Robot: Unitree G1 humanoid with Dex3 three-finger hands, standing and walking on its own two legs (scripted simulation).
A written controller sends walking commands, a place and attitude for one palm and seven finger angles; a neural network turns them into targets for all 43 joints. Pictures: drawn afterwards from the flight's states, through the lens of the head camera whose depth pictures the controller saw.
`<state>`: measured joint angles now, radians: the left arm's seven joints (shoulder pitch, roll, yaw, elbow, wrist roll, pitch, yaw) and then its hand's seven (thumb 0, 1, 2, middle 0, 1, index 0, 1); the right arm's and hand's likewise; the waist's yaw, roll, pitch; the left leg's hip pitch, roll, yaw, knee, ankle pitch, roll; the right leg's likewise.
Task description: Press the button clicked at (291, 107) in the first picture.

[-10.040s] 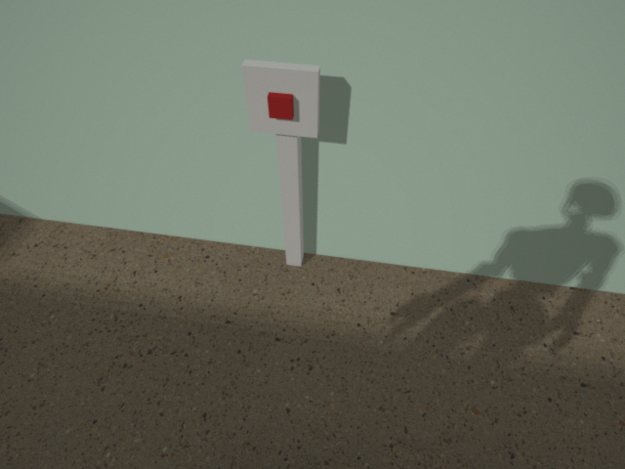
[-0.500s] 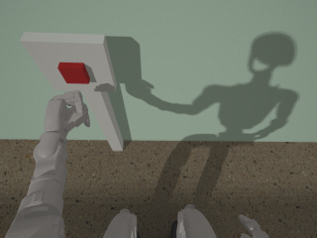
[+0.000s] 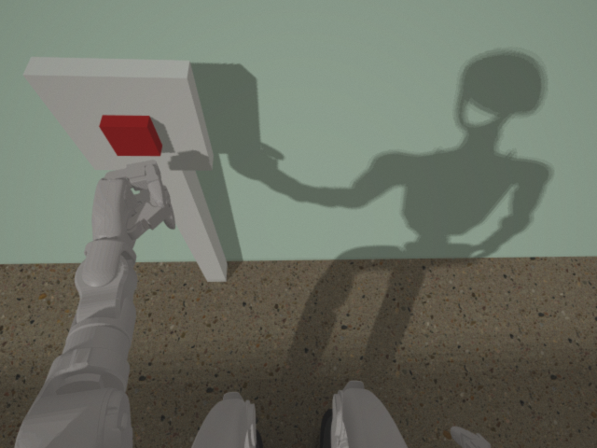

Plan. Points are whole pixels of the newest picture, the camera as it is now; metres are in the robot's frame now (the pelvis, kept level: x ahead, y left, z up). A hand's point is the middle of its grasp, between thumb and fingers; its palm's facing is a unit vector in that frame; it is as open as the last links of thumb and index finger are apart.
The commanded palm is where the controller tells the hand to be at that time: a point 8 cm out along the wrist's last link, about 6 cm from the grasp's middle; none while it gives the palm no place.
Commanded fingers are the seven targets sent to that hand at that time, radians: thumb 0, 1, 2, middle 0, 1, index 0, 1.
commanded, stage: aim a knuckle at the button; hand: left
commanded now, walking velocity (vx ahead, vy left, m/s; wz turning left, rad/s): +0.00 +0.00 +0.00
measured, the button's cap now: (133, 134) +0.51 +0.22 +0.06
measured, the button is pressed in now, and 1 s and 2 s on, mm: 0 0 15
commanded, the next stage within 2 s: press the button with the knuckle in 0.30 s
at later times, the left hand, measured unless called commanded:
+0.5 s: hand (169, 204) +0.42 +0.17 +0.03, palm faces +0.01 -1.00 -0.04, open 3.1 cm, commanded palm +0.40 +0.22 +0.03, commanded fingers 0.00 0.90 0.90 -1.30 -1.50 -1.30 -1.50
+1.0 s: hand (164, 182) +0.46 +0.18 +0.03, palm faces +0.02 -1.00 -0.04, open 2.9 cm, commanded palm +0.44 +0.22 +0.03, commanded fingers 0.00 0.90 0.90 -1.30 -1.50 -1.30 -1.50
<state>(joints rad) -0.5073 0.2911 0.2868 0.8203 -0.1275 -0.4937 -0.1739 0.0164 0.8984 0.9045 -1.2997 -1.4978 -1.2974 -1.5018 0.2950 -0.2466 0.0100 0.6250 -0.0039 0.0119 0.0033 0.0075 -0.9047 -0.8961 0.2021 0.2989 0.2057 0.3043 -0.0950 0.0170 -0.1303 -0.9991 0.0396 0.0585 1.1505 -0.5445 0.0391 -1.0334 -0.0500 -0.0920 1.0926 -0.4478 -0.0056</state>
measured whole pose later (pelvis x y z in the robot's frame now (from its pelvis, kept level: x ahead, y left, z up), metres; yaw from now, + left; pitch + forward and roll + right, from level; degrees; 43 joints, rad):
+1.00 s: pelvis -0.01 -0.01 -0.01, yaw +0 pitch +24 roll -2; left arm -0.69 0.37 0.35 1.00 -0.12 -0.51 -0.22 -0.01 0.86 0.91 -1.30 -1.50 -1.30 -1.50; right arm 0.31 -0.26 0.02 0.64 -0.01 0.04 0.00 0.01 -0.91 -0.90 0.20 0.30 0.21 0.30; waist -0.12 0.02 -0.12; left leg -1.06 0.05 0.04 1.18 -0.54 0.03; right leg -1.08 -0.04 -0.10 1.12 -0.45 -0.02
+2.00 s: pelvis -0.05 +0.00 -0.03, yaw +2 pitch +26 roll -4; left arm -1.01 0.52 0.33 1.24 -0.04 -0.47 -0.19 -0.03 0.73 1.00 -1.32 -1.50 -1.40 -1.50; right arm 0.34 -0.28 0.07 0.65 -0.03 -0.02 -0.02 0.00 -0.90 -0.90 0.20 0.30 0.21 0.30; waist -0.21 0.03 -0.11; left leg -1.27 0.03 -0.01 1.30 -0.50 0.04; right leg -1.25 -0.04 -0.12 1.19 -0.40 -0.02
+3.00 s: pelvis +0.02 +0.00 +0.00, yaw +2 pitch +22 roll -2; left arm -0.30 0.23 0.18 0.55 -0.16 -0.45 -0.17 0.02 0.90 0.90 -1.30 -1.50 -1.30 -1.50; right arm 0.20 -0.24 0.00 0.58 0.00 0.00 -0.01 0.01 -0.91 -0.90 0.20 0.30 0.21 0.30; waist -0.04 0.02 -0.14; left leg -0.97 0.02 0.02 1.15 -0.56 0.03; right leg -0.99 -0.03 -0.09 1.09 -0.48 -0.01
